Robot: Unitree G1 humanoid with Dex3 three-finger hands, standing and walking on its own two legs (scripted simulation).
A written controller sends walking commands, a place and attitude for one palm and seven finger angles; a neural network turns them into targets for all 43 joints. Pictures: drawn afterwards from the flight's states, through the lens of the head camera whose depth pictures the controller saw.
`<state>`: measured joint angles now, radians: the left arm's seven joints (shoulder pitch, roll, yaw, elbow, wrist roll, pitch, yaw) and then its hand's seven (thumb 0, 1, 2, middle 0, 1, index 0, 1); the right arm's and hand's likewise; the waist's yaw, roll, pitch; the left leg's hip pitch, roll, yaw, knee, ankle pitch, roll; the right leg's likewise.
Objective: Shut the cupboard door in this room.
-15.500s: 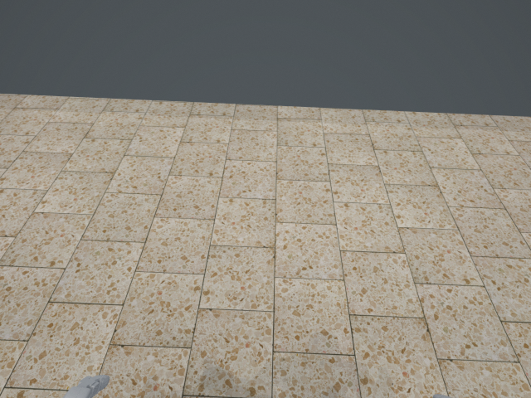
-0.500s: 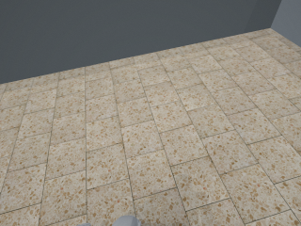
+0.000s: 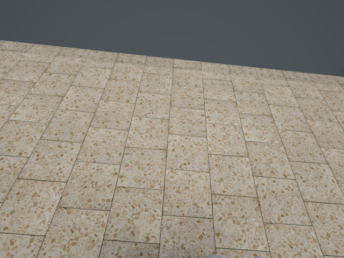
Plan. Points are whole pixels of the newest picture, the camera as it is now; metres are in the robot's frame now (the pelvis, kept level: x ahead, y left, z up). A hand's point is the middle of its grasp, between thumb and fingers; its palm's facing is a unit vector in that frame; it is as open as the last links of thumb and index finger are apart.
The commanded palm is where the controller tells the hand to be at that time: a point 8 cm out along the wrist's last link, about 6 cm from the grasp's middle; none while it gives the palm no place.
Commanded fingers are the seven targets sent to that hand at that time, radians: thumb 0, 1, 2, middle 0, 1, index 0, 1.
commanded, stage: turn or walk to find it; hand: left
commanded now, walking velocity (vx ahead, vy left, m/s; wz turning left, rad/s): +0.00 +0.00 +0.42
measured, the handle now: out of the picture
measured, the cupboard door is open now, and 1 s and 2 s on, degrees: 83 83 83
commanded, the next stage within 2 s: stand and wait in 0.38 s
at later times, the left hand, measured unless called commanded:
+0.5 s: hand out of the picture +0.04 +0.15 -0.14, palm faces +0.18 -0.95 -0.27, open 7.3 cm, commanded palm none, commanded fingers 0.00 0.90 0.90 -0.20 -0.30 -0.20 -0.30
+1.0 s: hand out of the picture -0.04 +0.17 -0.17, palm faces +0.08 -0.97 -0.23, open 7.3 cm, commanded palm none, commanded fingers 0.00 0.90 0.90 -0.20 -0.30 -0.20 -0.30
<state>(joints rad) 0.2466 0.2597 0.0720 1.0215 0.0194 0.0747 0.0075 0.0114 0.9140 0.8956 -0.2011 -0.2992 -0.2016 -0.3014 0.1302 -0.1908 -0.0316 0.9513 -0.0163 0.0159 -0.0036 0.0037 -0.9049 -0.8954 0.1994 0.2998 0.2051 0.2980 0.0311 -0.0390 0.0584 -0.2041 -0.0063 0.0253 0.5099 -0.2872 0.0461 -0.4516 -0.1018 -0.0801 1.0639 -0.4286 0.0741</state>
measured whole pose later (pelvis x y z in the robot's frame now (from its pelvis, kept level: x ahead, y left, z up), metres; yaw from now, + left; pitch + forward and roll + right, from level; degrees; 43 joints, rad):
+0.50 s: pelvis -0.03 -0.05 +0.00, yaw +11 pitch -1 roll +2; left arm 0.15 0.15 0.03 0.93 0.02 0.01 0.02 0.01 0.91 0.90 -0.20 -0.30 -0.21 -0.30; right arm 0.26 -0.24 -0.08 1.02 -0.02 0.07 0.00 0.01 -0.91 -0.90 0.20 0.30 0.20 0.30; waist -0.03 0.06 0.06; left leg -0.46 -0.05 -0.07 1.02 -0.41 -0.02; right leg -0.23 -0.05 -0.09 0.53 -0.29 -0.03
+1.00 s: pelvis -0.06 -0.04 +0.00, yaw -2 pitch -2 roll +0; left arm 0.24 0.22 0.09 1.02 0.02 0.08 -0.02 0.01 0.91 0.90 -0.20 -0.30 -0.20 -0.30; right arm 0.14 -0.17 -0.05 1.00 -0.02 0.01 -0.03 0.00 -0.91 -0.90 0.20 0.30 0.21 0.30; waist 0.04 0.00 0.08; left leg -0.15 0.09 0.15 0.52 -0.33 -0.02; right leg -0.41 -0.04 -0.05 0.95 -0.46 0.05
